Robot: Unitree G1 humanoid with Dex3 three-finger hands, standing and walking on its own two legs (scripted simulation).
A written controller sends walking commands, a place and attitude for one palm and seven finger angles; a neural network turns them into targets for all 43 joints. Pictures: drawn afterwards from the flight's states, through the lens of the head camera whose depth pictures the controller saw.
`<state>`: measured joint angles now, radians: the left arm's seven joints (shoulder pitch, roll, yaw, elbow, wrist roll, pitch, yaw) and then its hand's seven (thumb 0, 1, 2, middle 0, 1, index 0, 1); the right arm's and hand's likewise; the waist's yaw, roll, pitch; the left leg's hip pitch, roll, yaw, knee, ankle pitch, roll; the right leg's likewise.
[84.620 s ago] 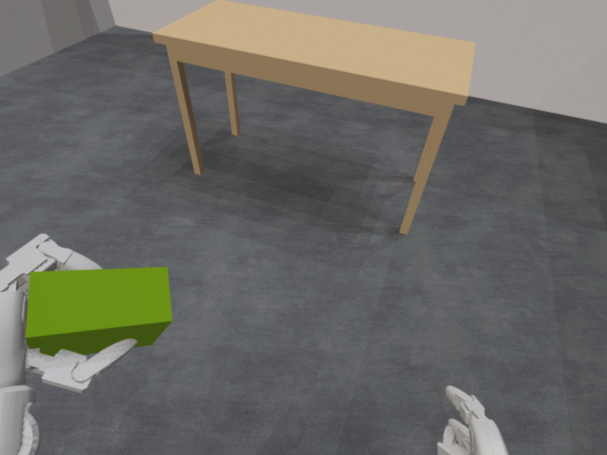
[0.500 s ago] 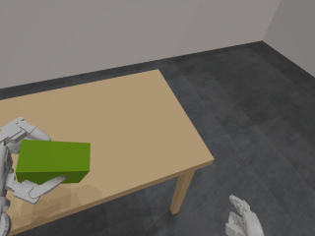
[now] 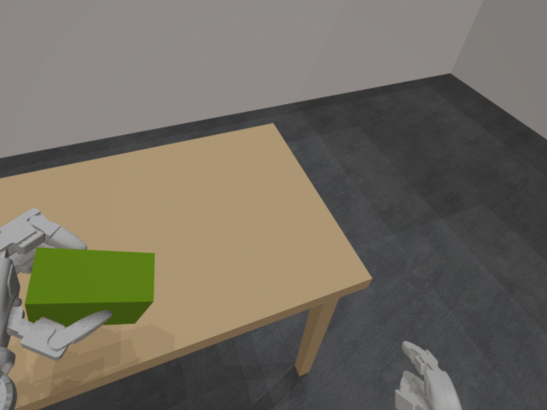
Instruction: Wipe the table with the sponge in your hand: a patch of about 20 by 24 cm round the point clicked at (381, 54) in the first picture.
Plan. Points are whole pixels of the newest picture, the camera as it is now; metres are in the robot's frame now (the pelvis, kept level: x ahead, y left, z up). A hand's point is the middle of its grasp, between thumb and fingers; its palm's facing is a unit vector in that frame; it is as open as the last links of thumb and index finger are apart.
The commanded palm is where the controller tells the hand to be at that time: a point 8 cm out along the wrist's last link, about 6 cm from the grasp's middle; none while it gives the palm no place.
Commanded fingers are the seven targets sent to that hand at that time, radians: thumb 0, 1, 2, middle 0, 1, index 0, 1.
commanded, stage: shuffle to correct the standing spot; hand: left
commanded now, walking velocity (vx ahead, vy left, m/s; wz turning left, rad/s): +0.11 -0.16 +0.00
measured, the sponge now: (109, 290) +0.23 +0.21 +0.12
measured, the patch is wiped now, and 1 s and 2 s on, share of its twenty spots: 0.00 0.00 0.00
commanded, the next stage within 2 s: come to a stop and stand still in 0.28 s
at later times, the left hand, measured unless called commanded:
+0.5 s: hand (37, 248) +0.24 +0.27 +0.18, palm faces +0.37 -0.79 -0.48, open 10.0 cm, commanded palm +0.16 +0.27 +0.18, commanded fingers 0.00 0.10 1.30 -1.20 -1.60 -1.20 -1.60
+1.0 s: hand out of the picture +0.22 +0.31 +0.17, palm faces +0.40 -0.85 -0.35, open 10.0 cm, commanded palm +0.16 +0.34 +0.18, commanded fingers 0.00 0.10 1.30 -1.20 -1.60 -1.20 -1.60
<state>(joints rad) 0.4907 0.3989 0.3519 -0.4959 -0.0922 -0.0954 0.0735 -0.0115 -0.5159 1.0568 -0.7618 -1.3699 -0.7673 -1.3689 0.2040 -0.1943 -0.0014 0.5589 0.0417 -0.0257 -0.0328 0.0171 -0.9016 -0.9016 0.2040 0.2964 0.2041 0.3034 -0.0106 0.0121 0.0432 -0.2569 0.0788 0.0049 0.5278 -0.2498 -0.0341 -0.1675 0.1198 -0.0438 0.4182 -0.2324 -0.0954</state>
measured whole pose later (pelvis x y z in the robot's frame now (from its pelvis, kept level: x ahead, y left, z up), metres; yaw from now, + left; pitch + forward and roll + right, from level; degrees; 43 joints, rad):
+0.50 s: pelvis +0.00 -0.01 +0.00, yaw +0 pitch -1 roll -1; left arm 0.27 0.52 0.42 -0.37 -0.05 -0.15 0.04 -0.01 -0.52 1.06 -0.77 -1.36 -0.77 -1.36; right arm 0.22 -0.18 -0.02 0.58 0.02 -0.09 -0.03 0.02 -0.90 -0.90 0.21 0.30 0.20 0.30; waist 0.05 -0.02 0.07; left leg -0.28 0.08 0.02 0.55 -0.25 0.00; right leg -0.19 0.12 -0.04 0.45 -0.25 -0.10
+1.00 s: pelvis +0.00 +0.06 +0.00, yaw +0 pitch -1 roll -1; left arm 0.40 0.37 0.36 -0.47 -0.04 -0.20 0.10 -0.01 -0.52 1.06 -0.76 -1.37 -0.77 -1.37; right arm 0.19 -0.18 0.02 0.59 0.01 -0.15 -0.02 0.02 -0.90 -0.90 0.21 0.30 0.21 0.30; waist 0.04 -0.04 0.05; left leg -0.24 -0.01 0.05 0.46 -0.21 0.05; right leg -0.17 0.03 0.00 0.40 -0.22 0.00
